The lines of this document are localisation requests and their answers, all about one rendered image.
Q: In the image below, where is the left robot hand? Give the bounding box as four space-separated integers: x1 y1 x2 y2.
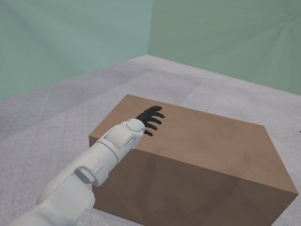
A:
136 105 165 137

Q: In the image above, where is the left robot forearm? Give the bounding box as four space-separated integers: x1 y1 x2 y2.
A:
36 119 146 204

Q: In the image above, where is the robot left upper arm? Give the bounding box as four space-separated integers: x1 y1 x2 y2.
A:
8 173 96 226

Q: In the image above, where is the pedestal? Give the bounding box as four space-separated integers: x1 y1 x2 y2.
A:
88 94 299 226

